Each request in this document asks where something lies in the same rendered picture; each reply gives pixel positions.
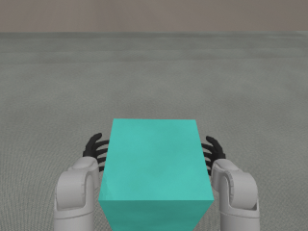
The robot left hand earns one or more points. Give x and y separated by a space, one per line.
92 145

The carton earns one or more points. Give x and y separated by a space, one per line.
155 176

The robot right hand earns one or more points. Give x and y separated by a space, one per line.
215 149

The robot right forearm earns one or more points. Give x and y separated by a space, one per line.
238 198

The robot left forearm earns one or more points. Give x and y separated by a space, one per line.
74 200

